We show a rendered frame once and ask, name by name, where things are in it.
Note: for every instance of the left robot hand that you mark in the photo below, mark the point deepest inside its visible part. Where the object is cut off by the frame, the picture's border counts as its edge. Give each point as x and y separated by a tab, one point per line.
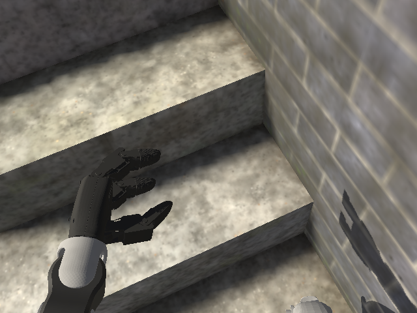
104	190

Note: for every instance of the right robot shin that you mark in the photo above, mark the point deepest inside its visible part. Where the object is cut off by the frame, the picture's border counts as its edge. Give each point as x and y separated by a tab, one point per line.
310	298

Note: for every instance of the left robot forearm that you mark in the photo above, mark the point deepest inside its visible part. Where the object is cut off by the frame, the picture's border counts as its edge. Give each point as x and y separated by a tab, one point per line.
77	278

